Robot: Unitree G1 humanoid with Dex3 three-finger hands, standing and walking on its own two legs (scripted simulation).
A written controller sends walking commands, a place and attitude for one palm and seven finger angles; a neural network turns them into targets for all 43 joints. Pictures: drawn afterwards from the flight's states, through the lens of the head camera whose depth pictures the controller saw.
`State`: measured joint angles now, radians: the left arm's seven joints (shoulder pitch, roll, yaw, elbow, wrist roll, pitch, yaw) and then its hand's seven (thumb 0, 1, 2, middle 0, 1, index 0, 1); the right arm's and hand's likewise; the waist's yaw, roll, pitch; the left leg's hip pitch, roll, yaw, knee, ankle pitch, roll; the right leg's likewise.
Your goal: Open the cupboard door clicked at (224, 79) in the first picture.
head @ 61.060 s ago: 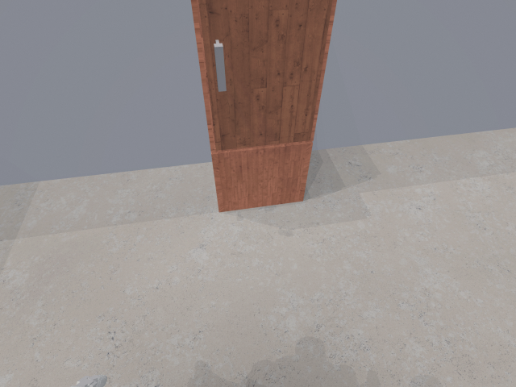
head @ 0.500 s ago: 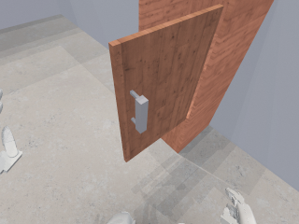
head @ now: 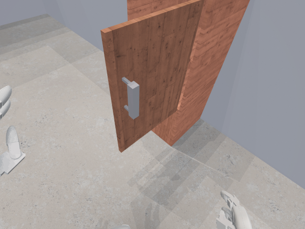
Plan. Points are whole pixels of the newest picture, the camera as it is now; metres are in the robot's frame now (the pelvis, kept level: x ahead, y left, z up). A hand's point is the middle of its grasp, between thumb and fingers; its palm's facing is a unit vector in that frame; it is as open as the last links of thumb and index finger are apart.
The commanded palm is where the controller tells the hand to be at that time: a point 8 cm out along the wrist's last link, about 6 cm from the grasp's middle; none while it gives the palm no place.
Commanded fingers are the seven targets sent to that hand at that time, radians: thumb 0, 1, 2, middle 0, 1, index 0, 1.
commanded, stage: stop stepping back and stand still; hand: left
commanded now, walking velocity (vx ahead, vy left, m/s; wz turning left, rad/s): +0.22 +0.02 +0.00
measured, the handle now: (129, 98) +0.50 +0.13 +0.03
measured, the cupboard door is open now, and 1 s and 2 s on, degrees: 87 87 87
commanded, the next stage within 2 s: let the arm hang, fingers relaxed in 1.28 s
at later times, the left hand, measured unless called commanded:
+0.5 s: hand out of the picture +0.11 +0.24 +0.17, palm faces +0.50 -0.74 -0.44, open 7.4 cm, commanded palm +0.05 +0.28 +0.19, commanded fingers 0.00 0.90 0.90 -0.20 -0.30 -0.20 -0.30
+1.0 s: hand out of the picture +0.10 +0.28 +0.16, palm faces +0.46 -0.77 -0.45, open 7.4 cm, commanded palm +0.04 +0.31 +0.19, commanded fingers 0.00 0.90 0.90 -0.20 -0.30 -0.20 -0.30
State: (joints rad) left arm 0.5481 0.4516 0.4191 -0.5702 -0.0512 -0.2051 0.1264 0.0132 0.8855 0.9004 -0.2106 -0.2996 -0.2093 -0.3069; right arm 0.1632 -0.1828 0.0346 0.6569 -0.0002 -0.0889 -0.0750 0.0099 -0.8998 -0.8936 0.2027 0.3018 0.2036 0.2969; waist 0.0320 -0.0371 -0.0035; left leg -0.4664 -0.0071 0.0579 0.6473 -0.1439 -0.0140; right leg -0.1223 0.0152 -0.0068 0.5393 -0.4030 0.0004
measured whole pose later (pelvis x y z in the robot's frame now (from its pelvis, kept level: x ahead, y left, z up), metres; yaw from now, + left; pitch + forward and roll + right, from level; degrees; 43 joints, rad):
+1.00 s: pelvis -0.09 +0.00 +0.01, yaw +2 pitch -1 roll +0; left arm 0.53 0.37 0.39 -0.43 -0.03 -0.20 0.15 0.01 0.89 0.90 -0.21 -0.30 -0.21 -0.31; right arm 0.21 -0.18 0.03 0.62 -0.01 -0.12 -0.06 0.01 -0.90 -0.89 0.20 0.30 0.20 0.30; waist 0.01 0.00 0.02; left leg -0.19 0.03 0.08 0.49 -0.29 0.00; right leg -0.26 -0.03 -0.07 0.49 -0.21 -0.01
